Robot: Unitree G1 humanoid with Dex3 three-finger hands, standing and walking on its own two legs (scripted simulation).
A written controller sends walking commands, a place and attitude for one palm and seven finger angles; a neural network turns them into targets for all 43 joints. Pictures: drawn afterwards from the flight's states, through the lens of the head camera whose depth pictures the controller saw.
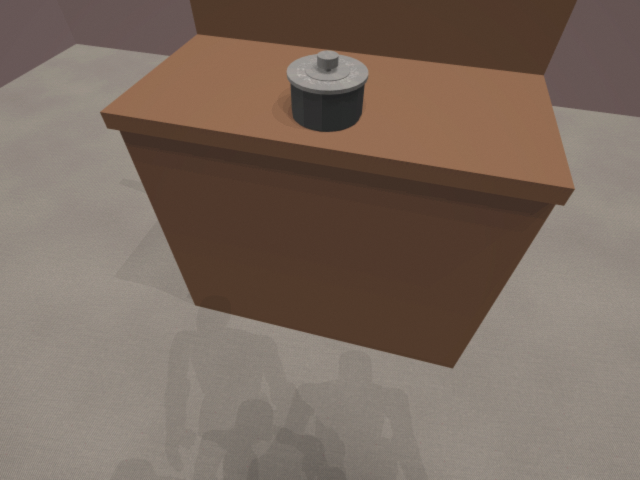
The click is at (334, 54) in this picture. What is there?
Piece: lid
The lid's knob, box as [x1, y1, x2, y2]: [317, 50, 338, 68]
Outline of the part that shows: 317,54 317,65 319,67 333,68 337,66 338,54 336,52 326,50 321,51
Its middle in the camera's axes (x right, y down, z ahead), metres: +0.01 -0.35 +0.75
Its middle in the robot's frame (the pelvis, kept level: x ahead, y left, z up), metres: +0.81 +0.03 +0.15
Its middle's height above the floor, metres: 0.93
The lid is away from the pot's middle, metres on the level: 0.00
